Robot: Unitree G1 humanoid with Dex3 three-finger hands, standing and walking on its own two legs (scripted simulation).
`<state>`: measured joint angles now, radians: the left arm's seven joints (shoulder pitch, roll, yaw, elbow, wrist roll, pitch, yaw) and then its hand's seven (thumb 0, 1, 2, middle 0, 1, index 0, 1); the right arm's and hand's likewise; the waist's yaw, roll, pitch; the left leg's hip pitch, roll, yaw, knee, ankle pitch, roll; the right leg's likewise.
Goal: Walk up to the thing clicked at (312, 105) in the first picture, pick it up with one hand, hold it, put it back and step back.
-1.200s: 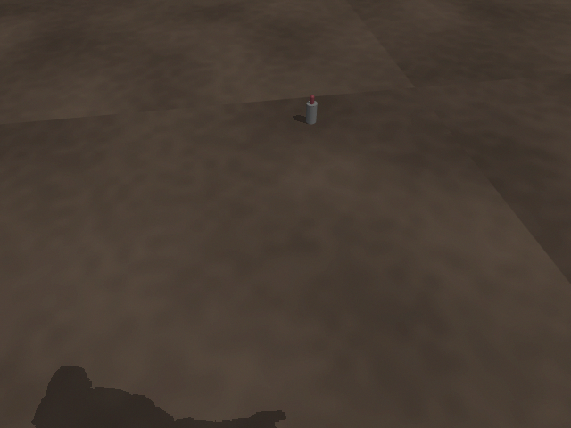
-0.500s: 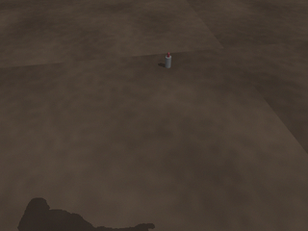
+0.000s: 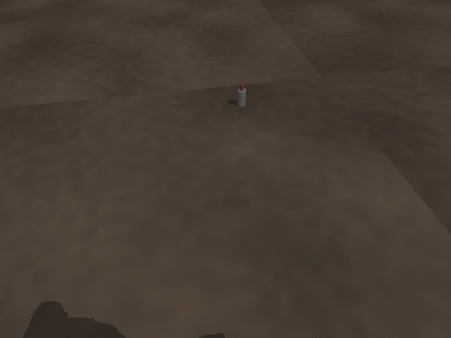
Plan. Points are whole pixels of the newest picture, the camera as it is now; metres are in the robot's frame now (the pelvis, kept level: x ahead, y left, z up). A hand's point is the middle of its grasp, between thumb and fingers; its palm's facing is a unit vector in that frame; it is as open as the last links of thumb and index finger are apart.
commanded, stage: walk up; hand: left
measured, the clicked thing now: (241, 94) +1.96 -0.08 -0.69
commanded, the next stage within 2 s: none
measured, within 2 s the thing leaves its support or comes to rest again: neither
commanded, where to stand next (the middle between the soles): +1.61 -0.25 m, yaw -9 degrees
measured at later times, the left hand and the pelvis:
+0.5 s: hand (145, 315) +0.22 +0.19 -0.14, palm faces -0.07 -0.93 -0.36, open 7.4 cm; pelvis +0.17 -0.09 -0.01, yaw -6 degrees
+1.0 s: hand (178, 172) +0.61 +0.17 -0.13, palm faces -0.25 -0.90 -0.37, open 7.4 cm; pelvis +0.45 -0.09 -0.01, yaw -10 degrees
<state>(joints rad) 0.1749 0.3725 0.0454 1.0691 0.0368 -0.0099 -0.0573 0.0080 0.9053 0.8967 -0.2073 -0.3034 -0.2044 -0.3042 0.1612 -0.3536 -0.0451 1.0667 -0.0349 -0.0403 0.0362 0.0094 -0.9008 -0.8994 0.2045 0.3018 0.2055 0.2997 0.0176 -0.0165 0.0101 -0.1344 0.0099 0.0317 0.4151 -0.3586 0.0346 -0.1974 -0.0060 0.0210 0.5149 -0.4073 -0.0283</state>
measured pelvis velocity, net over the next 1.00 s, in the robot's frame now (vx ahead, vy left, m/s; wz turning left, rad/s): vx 0.45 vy -0.09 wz -0.17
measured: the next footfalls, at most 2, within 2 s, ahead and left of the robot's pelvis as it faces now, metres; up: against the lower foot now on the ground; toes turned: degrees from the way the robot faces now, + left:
right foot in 0.24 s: +0.17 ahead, -0.22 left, +0.00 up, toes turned -9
left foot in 0.64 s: +0.45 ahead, +0.05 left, +0.00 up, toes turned +0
